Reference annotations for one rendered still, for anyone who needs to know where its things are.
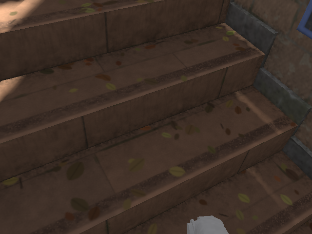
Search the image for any right robot thigh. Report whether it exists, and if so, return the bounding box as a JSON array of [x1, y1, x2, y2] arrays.
[[186, 215, 229, 234]]

